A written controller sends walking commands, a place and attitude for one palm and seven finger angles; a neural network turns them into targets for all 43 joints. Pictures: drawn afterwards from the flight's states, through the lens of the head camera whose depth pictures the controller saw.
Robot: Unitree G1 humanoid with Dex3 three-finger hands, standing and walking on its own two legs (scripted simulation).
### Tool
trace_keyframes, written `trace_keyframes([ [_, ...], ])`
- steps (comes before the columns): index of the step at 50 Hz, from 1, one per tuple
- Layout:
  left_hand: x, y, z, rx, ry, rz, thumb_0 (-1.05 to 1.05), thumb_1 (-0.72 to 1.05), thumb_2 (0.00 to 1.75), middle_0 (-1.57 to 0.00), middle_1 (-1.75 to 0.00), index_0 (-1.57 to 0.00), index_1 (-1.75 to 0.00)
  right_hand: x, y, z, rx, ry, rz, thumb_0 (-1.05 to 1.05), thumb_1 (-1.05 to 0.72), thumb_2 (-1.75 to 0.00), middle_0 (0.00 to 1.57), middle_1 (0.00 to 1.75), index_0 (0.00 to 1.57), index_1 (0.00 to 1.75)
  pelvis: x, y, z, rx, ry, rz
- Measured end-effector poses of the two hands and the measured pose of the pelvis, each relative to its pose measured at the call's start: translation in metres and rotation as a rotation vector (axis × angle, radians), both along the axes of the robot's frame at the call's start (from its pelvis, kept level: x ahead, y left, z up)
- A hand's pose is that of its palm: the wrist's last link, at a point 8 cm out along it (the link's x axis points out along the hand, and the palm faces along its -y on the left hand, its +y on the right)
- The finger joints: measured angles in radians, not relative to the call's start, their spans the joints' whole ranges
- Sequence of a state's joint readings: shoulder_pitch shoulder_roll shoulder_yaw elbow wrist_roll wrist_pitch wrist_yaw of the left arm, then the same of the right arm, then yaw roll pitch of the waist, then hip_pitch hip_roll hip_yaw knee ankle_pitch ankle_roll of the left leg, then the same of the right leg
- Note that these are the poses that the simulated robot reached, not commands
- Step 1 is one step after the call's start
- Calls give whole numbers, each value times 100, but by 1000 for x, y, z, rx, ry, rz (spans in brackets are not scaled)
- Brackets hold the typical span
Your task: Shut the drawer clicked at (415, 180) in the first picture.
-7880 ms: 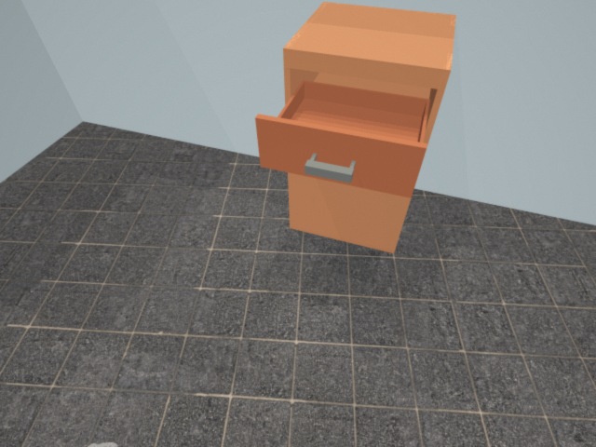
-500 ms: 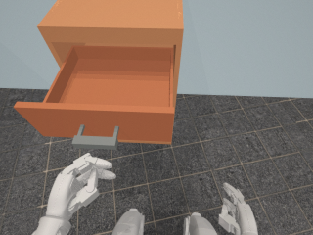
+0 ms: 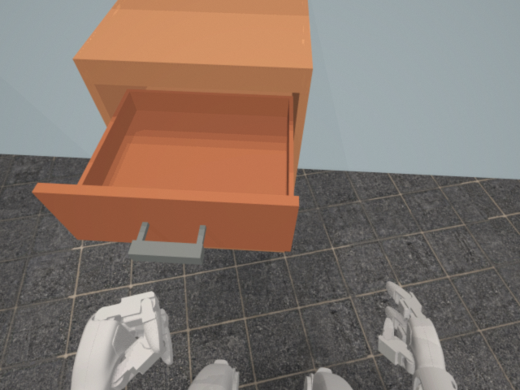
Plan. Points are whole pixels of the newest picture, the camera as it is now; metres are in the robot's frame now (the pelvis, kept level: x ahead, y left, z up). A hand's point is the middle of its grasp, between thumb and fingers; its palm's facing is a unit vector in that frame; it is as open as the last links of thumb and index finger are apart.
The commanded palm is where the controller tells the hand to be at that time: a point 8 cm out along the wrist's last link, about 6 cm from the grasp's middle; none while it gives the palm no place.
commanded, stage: raise the hand and make a fist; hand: left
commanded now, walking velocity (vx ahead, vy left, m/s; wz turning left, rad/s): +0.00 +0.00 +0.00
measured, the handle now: (170, 240) +0.35 +0.19 -0.02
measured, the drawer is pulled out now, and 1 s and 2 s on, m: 0.29 0.29 0.29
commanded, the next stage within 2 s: bring the fist close to the handle in 0.66 s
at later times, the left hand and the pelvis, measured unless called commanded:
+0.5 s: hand (159, 344) +0.17 +0.13 +0.08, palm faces +0.02 -1.00 -0.03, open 3.3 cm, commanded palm +0.13 +0.19 +0.09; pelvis +0.01 +0.00 +0.01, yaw +0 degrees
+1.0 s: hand (161, 336) +0.18 +0.14 +0.06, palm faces +0.02 -1.00 -0.03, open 3.3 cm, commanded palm +0.16 +0.19 +0.06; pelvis +0.01 -0.01 +0.00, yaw +0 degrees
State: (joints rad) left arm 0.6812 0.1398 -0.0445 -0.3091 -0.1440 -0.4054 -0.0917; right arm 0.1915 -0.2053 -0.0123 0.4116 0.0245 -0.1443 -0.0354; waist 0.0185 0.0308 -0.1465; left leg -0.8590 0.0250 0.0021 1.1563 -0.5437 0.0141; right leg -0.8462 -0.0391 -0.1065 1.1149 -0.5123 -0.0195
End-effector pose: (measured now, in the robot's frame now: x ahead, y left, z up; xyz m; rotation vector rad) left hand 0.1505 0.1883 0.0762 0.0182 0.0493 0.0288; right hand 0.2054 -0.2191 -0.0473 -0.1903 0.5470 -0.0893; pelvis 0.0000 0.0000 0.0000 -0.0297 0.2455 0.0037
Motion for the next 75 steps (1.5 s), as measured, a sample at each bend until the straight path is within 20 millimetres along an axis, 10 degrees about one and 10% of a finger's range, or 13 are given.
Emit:
trace_keyframes([
  [40,-2,1,11,17,21,-3,1,90,90,-140,-160,-140,-160,-10,-8,-5,20,60,-35,2,-90,-90,20,29,20,30,9,-5,6,2,-8,1],
  [75,54,5,-64,12,10,-37,1,90,90,-140,-160,-140,-160,-32,-12,-58,-42,193,-21,2,-90,-90,20,29,20,30,-1,1,-31,-7,111,-10],
])
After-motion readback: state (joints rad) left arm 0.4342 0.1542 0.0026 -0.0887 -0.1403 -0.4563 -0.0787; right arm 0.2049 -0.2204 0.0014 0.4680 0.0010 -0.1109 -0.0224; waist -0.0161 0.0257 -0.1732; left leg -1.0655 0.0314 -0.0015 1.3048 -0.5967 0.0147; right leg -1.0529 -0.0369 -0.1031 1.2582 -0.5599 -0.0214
